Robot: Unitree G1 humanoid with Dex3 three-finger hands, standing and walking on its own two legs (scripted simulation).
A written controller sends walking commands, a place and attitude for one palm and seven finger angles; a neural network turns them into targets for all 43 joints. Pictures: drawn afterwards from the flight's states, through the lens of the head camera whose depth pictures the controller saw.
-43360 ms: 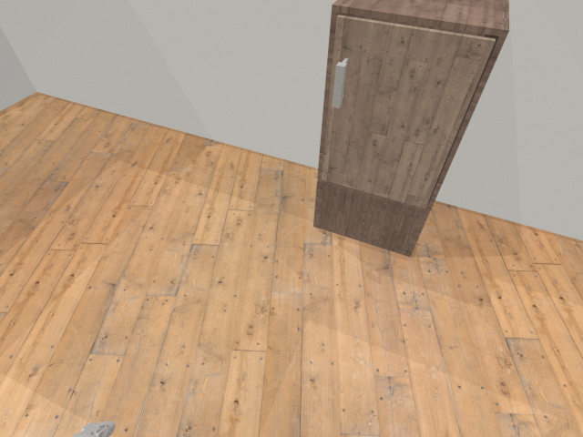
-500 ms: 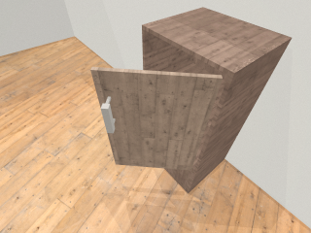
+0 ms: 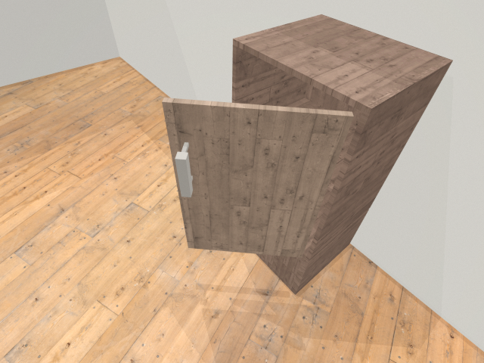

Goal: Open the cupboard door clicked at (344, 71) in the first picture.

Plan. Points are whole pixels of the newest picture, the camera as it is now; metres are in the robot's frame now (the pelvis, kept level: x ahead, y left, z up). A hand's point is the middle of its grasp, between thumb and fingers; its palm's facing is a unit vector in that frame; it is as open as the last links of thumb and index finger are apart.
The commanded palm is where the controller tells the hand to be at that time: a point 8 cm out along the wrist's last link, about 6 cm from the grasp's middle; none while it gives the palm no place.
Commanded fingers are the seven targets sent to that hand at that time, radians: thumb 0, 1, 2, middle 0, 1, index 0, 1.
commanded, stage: come to a stop and stand still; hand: left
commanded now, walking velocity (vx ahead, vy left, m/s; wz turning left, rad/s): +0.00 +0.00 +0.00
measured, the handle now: (186, 169) +0.55 +0.17 -0.03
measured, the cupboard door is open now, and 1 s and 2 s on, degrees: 45 45 45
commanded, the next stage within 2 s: look again from close up in 0.36 s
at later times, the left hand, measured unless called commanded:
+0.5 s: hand out of the picture -0.05 +0.16 -0.18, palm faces +0.04 -0.99 -0.16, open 7.4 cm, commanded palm none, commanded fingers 0.00 0.90 0.90 -0.20 -0.30 -0.20 -0.30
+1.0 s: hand out of the picture -0.02 +0.16 -0.18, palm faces +0.02 -0.99 -0.17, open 7.4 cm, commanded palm none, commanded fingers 0.00 0.90 0.90 -0.20 -0.30 -0.20 -0.30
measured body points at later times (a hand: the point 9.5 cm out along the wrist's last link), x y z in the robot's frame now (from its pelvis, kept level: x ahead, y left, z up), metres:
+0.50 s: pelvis -0.02 +0.01 +0.00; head -0.02 +0.02 +0.45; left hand -0.05 +0.22 -0.16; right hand -0.02 -0.20 -0.16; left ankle +0.02 +0.08 -0.74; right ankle +0.03 -0.14 -0.74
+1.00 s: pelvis -0.01 +0.00 +0.00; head -0.01 +0.00 +0.45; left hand -0.02 +0.21 -0.16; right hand -0.02 -0.21 -0.16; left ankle +0.02 +0.08 -0.74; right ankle +0.03 -0.14 -0.74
